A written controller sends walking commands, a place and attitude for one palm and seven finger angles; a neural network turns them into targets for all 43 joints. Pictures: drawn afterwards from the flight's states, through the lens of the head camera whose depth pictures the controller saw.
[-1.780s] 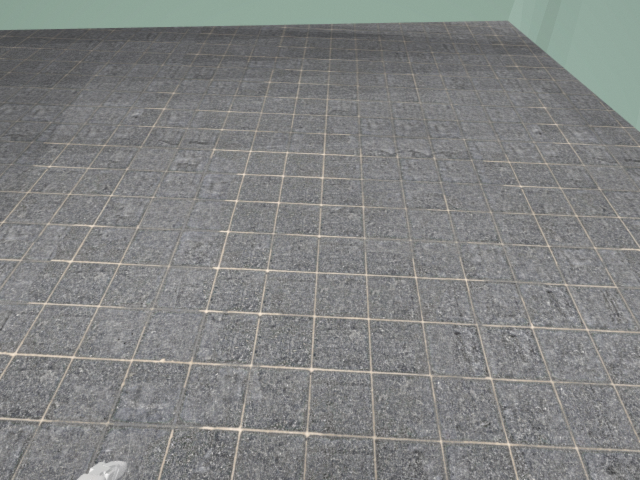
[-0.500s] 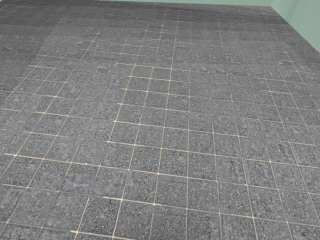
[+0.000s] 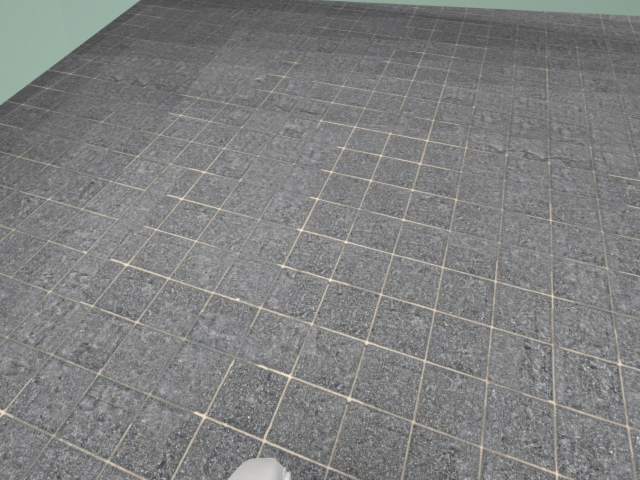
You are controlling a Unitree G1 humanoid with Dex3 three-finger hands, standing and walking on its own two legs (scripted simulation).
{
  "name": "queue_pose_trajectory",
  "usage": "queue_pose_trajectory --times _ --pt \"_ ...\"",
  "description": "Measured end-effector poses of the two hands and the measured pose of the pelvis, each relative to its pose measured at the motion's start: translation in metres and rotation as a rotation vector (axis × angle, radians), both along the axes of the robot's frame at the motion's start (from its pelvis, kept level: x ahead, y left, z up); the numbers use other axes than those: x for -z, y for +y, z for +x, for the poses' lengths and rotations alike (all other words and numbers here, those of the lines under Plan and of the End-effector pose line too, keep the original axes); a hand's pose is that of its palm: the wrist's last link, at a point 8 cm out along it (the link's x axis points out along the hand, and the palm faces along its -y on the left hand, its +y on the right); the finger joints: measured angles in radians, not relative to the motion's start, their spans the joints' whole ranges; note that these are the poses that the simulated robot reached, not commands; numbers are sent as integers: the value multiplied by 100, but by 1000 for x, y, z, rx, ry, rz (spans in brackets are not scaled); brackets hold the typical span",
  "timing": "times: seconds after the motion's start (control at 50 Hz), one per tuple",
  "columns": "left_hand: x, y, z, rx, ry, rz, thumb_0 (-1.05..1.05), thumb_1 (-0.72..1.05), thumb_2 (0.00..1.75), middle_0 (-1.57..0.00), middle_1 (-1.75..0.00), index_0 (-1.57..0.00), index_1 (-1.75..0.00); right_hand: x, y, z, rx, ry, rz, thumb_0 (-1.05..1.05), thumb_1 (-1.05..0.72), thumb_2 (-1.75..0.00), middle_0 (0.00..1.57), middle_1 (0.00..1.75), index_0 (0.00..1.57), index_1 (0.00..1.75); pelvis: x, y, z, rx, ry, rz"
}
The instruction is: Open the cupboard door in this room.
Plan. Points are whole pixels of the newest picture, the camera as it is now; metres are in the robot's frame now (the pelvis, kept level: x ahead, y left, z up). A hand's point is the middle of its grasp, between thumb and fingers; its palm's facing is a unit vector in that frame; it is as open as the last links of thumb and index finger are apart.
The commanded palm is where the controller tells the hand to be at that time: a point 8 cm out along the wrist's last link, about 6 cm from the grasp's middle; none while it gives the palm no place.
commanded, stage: turn or walk to find it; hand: left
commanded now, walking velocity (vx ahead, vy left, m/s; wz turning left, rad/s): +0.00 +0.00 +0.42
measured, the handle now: out of the picture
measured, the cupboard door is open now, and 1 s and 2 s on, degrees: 0 0 0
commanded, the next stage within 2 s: stand and wait in 1.44 s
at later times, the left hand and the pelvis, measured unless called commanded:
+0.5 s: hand out of the picture +0.01 +0.26 -0.16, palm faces +0.23 -0.94 -0.25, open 7.4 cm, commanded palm none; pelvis -0.02 +0.04 +0.00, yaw +12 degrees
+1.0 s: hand out of the picture -0.09 +0.24 -0.19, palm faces +0.46 -0.86 -0.21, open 7.4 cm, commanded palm none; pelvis -0.04 +0.04 -0.02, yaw +26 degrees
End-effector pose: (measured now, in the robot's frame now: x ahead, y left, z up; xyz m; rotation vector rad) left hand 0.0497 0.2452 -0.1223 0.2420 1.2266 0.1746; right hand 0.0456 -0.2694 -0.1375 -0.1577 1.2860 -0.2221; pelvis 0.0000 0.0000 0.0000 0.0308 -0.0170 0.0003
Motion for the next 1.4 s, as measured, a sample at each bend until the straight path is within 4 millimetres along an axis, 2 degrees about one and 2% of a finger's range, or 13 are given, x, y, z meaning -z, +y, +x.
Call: queue_pose_trajectory --times 0.1,0.2,0.26,0.36,0.44,0.56,0.64,0.74,0.84,1.0,1.08,1.24,1.4 --pt "13 12 -35 -71 48 -30 1 90 90 -21 -30 -20 -30 -6 16 31 -91 -19 -22 1 -91 -90 19 30 20 30 3 12 -4 -51 7 -3" --pt "36 40 -70 -159 105 -55 1 90 90 -21 -30 -20 -30 -8 49 65 -196 -88 -49 1 -91 -90 19 30 20 30 16 33 -9 -102 15 -21" --pt "36 53 -81 -192 138 -50 1 91 90 -20 -30 -20 -30 -15 68 72 -228 -118 -43 1 -91 -90 20 30 20 30 11 39 -12 -112 12 -26" --pt "23 63 -76 -221 91 -49 1 91 90 -20 -30 -20 -30 -21 87 69 -258 -115 -19 1 -90 -90 20 30 20 30 1 44 -14 -149 10 -41" --pt "13 63 -64 -233 35 -36 1 91 90 -20 -30 -19 -30 -16 92 62 -269 -94 9 1 -90 -90 20 30 20 30 -2 43 -16 -182 12 -41" --pt "1 48 -45 -245 -56 -5 1 91 90 -20 -30 -19 -30 2 77 48 -273 -37 44 1 -90 -90 20 30 21 30 2 28 -17 -234 16 -27" --pt "-2 32 -47 -258 -98 18 1 91 90 -20 -30 -20 -30 16 60 45 -281 -3 53 1 -90 -90 20 30 20 30 8 16 -18 -276 11 -23" --pt "-5 18 -70 -312 -80 4 1 91 90 -20 -30 -20 -30 10 50 49 -316 32 38 1 -91 -90 20 30 20 30 2 12 -19 -325 -3 -12" --pt "4 13 -99 -368 -38 -28 1 90 90 -21 -30 -20 -30 3 57 60 -369 39 14 1 -91 -90 20 30 20 30 1 16 -22 -373 -9 -6" --pt "40 34 -166 -502 44 -80 1 90 90 -21 -30 -20 -30 -3 107 91 -510 -59 -29 1 -91 -90 19 30 20 30 17 42 -39 -450 -11 -29" --pt "37 46 -187 -536 93 -79 1 91 90 -20 -30 -20 -30 -14 129 93 -545 -102 -24 1 -91 -90 20 30 20 30 11 48 -46 -462 -7 -35" --pt "13 58 -188 -574 25 -44 1 91 90 -20 -30 -19 -30 -17 147 86 -591 -88 15 1 -90 -90 20 30 20 30 -3 51 -52 -523 6 -45" --pt "-1 42 -166 -596 -65 7 1 91 90 -20 -30 -19 -30 3 125 78 -611 -20 50 1 -90 -90 20 30 21 30 1 30 -51 -594 14 -28"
